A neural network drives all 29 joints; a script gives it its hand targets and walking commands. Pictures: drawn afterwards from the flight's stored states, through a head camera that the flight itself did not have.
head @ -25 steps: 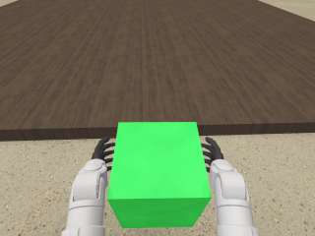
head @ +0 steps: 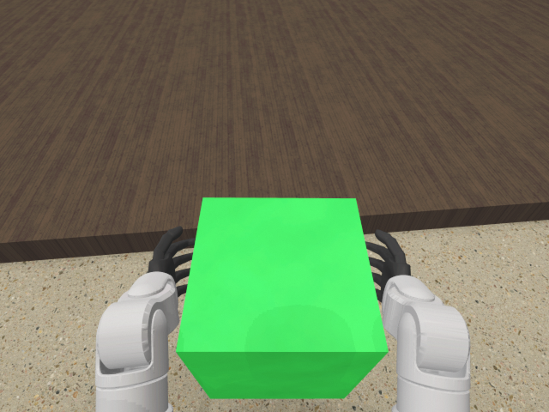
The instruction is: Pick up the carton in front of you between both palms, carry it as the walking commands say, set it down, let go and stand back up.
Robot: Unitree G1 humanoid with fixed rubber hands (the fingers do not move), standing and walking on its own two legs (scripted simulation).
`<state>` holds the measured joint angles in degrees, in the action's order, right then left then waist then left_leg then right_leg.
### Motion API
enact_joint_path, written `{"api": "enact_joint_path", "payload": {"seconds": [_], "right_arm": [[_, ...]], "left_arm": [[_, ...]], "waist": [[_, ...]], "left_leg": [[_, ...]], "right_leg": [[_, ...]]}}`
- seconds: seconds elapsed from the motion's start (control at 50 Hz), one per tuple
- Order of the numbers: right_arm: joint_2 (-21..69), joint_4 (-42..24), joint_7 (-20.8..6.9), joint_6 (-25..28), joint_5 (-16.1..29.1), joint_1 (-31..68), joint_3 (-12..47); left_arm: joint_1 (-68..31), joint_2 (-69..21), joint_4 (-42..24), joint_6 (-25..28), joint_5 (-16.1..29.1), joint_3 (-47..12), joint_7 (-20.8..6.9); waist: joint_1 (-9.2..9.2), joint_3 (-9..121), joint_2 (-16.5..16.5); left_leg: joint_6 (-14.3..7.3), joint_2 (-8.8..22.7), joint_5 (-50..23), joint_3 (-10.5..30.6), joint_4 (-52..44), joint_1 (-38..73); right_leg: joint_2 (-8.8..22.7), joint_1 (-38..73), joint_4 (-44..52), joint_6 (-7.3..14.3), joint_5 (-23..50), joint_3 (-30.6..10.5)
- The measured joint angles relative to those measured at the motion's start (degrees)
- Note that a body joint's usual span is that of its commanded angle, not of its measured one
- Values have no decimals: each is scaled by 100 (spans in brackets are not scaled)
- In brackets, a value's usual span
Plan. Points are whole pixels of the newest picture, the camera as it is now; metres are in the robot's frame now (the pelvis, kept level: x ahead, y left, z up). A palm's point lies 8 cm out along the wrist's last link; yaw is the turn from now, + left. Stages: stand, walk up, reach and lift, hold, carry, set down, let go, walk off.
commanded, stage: carry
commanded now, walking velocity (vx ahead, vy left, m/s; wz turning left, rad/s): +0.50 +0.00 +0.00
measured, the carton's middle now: (278, 305) +0.28 -0.01 +0.02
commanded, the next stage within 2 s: none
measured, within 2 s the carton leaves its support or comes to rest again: neither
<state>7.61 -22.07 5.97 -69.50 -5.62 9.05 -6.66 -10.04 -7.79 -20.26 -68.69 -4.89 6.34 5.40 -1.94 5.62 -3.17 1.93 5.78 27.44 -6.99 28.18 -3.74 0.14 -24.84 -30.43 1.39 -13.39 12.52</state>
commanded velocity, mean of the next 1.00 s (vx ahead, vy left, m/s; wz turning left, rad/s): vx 0.50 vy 0.00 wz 0.00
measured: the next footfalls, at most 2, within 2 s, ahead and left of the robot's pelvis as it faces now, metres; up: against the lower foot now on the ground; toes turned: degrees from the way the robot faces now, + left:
left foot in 0.42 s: +0.47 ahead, +0.10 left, +0.00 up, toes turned +10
right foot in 0.94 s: +0.79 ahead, -0.07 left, +0.00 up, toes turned -7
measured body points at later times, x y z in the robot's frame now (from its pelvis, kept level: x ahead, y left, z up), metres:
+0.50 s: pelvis +0.33 +0.03 -0.01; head +0.34 +0.03 +0.44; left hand +0.62 +0.17 +0.08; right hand +0.61 -0.14 +0.08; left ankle +0.43 +0.09 -0.72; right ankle +0.10 -0.08 -0.65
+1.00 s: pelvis +0.65 -0.01 -0.02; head +0.68 -0.02 +0.43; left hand +1.04 +0.16 +0.15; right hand +1.05 -0.15 +0.14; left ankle +0.46 +0.09 -0.66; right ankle +0.76 -0.06 -0.73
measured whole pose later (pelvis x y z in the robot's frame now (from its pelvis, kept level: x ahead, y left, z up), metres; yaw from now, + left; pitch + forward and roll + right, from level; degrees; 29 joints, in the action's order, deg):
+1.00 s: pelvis +0.65 -0.01 -0.02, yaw +1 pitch +4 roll +0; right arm -4.3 7.0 7.7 -77.4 -1.4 49.9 -13.2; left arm -50.8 1.8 7.8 -76.8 -3.2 12.9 7.7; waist 2.4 0.4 -2.0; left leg -2.1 1.8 28.6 -4.9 58.2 -12.0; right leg -0.4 -31.5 -38.1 6.4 -10.7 11.0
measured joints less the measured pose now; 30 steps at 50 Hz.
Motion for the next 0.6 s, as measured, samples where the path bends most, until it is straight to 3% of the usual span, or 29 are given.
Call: {"api": "enact_joint_path", "payload": {"seconds": [0.02, 0.06, 0.12, 0.24, 0.38, 0.42, 0.44, 0.48, 0.52, 0.56, 0.6], "right_arm": [[-11, -24, 1, 5, 14, -10, -63], [-25, 73, -6, -35, 46, 2, -149], [9, 252, -21, -90, 16, 42, -128], [17, 218, -69, -15, -58, 112, 47], [2, 86, -84, 3, -124, -17, 103], [6, 30, -70, -35, -93, 16, 110], [13, 38, -55, -25, -74, 67, 127], [35, 83, -26, -16, -48, 233, 103], [59, 10, 21, -71, -5, 366, 30], [79, -158, 29, -125, 41, 459, -76], [107, -320, 36, -169, 77, 594, -196]], "left_arm": [[-49, -10, 81, 38, -35, -65, 5], [-77, -12, 224, 24, -100, -125, 2], [19, 1, 216, -82, -150, -100, 4], [84, 12, -54, -82, -97, 29, 7], [66, 10, -37, -64, -71, 14, -23], [67, 11, -149, -121, -80, 22, -23], [33, 26, -202, -142, -74, 61, -23], [-83, 23, -249, -171, -59, 165, -20], [-220, -15, -329, -232, -63, 226, -8], [-360, -65, -451, -285, -83, 243, 1], [-532, -94, -553, -316, -94, 254, 7]], "waist": [[8, 9, -3], [83, 29, 101], [204, 35, 287], [430, 0, 440], [379, -36, 401], [339, -113, 414], [268, -166, 495], [130, -295, 550], [56, -444, 466], [5, -536, 403], [-28, -560, 356]], "left_leg": [[1, 102, 62, 0, 649, -190], [-72, 7, -5, 260, 2297, -869], [-234, -121, -378, 283, 3630, -1880], [-200, -122, -1301, 84, 2509, -3031], [-347, -314, -2442, -502, 307, -2993], [-405, -447, -2398, -713, -54, -2578], [-599, -518, -2399, -778, 69, -2477], [-853, -523, -1957, -848, 541, -2459], [-857, -494, -1766, -835, 423, -2226], [-836, -503, -1738, -806, 81, -1923], [-829, -510, -1719, -762, -255, -1627]], "right_leg": [[0, 58, -143, 161, 186, 89], [12, 248, -282, 361, -141, 138], [27, 763, 211, 286, -283, 91], [82, 1849, 1287, 190, -330, -108], [193, 3075, 1647, -136, -1026, -230], [304, 3225, 1064, -232, -1484, -236], [450, 3101, 384, -232, -1726, -228], [547, 2272, -1681, -128, -1435, -627], [406, 1307, -3263, -7, -1101, -984], [390, 508, -3809, 90, -715, -1040], [435, -125, -3717, 114, -433, -1006]]}}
